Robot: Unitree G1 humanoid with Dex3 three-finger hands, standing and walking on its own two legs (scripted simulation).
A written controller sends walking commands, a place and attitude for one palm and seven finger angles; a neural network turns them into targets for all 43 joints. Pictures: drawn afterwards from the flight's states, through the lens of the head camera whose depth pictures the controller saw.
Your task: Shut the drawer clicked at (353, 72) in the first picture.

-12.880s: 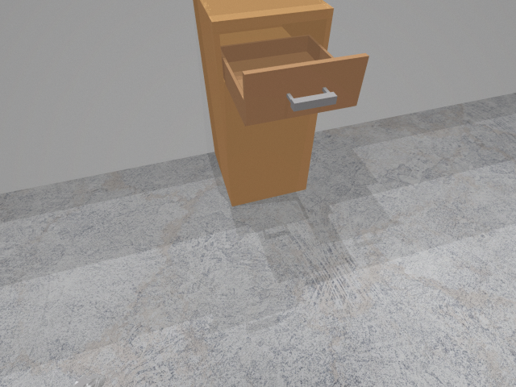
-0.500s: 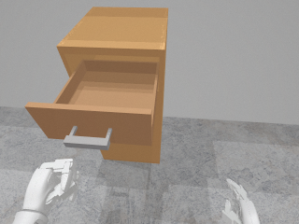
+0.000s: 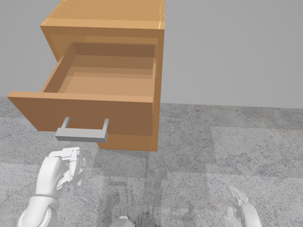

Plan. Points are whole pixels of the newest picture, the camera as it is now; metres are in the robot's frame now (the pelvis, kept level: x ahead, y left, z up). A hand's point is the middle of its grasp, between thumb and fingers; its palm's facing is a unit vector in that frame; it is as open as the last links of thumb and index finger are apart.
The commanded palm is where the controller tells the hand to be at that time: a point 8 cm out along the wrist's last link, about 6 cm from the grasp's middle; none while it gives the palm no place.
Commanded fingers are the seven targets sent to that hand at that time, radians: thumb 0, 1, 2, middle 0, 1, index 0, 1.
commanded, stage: bring the fist close to the handle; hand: left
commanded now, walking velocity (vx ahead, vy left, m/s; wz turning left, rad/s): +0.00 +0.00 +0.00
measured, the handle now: (84, 128) +0.36 +0.20 +0.05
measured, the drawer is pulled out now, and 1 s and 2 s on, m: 0.29 0.28 0.16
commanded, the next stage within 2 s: push the drawer shut in 0.46 s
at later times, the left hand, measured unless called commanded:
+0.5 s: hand (84, 171) +0.24 +0.17 +0.05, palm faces -0.01 -1.00 -0.05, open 3.3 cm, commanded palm +0.22 +0.23 +0.06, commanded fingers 0.00 0.90 0.90 -1.40 -1.60 -1.40 -1.60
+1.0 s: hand (87, 155) +0.28 +0.17 +0.05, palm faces -0.02 -1.00 -0.04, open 3.2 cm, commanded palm +0.27 +0.23 +0.06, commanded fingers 0.00 0.90 0.90 -1.40 -1.60 -1.40 -1.60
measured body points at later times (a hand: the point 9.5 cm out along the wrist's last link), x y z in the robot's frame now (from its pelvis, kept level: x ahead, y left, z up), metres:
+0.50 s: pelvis +0.00 +0.00 -0.01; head +0.04 -0.01 +0.44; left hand +0.24 +0.23 +0.05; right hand +0.16 -0.25 -0.09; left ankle +0.04 +0.13 -0.69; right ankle -0.03 -0.11 -0.69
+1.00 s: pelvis +0.00 +0.00 -0.01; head +0.05 -0.01 +0.44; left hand +0.28 +0.23 +0.05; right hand +0.15 -0.25 -0.10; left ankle +0.04 +0.13 -0.69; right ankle -0.03 -0.11 -0.69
